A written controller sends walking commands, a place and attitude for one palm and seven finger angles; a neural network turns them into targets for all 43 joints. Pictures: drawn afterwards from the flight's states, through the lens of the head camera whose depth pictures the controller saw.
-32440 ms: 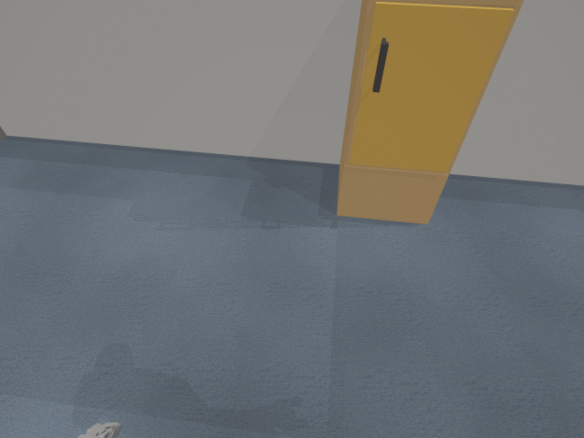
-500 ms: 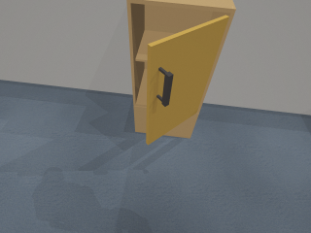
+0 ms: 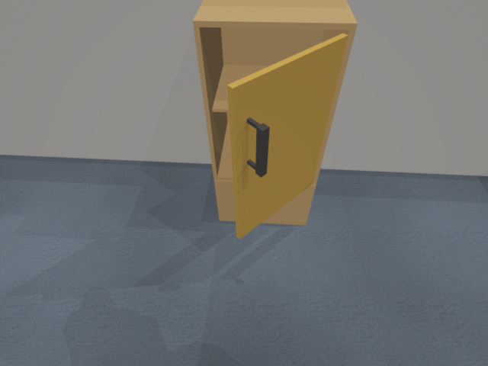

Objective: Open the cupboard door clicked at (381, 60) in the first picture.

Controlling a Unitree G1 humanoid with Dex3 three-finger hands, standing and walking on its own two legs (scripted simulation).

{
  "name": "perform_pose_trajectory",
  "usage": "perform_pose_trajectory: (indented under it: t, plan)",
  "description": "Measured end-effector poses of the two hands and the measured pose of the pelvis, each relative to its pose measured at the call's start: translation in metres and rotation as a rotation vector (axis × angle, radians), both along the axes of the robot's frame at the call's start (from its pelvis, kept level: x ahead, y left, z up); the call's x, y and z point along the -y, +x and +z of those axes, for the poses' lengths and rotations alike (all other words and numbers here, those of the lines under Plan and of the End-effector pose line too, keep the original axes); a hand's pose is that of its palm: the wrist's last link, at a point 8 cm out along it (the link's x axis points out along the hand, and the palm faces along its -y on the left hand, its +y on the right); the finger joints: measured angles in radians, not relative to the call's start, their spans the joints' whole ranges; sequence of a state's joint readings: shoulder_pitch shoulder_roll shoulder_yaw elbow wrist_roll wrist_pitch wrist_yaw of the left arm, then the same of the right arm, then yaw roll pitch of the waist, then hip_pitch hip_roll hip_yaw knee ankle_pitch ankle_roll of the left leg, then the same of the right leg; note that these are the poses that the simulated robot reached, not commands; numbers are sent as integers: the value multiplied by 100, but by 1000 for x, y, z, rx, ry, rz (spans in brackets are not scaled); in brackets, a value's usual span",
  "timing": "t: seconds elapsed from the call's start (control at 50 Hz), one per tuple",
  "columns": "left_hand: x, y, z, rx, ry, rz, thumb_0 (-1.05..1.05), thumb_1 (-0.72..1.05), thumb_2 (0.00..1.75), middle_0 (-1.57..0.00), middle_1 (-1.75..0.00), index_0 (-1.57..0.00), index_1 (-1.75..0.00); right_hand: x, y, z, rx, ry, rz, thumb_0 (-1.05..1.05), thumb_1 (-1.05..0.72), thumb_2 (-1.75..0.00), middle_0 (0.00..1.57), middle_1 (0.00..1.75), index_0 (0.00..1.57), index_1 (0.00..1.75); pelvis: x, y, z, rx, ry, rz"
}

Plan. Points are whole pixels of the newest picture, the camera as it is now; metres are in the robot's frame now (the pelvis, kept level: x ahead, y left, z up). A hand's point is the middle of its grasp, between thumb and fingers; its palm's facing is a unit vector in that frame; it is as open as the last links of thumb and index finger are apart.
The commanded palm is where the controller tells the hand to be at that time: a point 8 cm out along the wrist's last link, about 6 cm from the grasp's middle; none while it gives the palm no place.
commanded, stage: let the arm hang, fingers relaxed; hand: left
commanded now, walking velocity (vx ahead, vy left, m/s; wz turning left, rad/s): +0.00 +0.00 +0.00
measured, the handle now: (256, 147) +0.61 +0.01 -0.01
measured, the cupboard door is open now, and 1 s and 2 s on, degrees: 45 45 45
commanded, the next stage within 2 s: look to check the result in 0.18 s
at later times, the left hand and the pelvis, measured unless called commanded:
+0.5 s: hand out of the picture +0.00 +0.16 -0.17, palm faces +0.05 -0.98 -0.18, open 7.4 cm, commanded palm none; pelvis +0.01 +0.00 +0.00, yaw +0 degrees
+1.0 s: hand out of the picture +0.02 +0.16 -0.17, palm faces +0.03 -0.98 -0.19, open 7.3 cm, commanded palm none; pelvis +0.02 -0.01 +0.00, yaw -1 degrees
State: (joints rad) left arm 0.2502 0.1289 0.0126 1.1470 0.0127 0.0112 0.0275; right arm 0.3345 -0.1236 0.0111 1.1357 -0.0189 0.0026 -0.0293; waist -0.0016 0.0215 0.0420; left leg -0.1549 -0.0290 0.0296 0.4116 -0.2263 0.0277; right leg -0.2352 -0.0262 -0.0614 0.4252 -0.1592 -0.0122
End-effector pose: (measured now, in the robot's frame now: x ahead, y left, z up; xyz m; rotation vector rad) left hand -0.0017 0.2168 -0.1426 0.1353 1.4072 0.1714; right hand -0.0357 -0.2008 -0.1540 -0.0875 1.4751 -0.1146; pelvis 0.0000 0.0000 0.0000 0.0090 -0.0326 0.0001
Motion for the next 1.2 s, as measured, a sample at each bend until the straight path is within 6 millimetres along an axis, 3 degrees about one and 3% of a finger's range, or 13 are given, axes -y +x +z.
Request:
perform_pose_trajectory:
  t: [0.36, 1.04, 1.2]
  plan:
    - [6, -5, -2, -30, -22, 13, 1, 91, 90, -20, -30, -20, -30, 6, 22, 3, 31, -23, 11, 1, -91, -90, 20, 30, 19, 30, 0, 7, 1, -3, -3, 0]
    - [5, 17, -3, -28, -11, -7, 1, 91, 90, -20, -30, -20, -30, 18, 33, 2, 23, -45, -6, 1, -91, -90, 20, 30, 19, 30, 6, 15, -1, -6, -2, -29]
    - [0, 42, -6, -23, 18, -70, 1, 91, 90, -20, -30, -20, -30, 38, 33, -7, 62, -73, -86, 1, -91, -90, 20, 30, 20, 30, 16, 12, -11, -17, 27, -104]
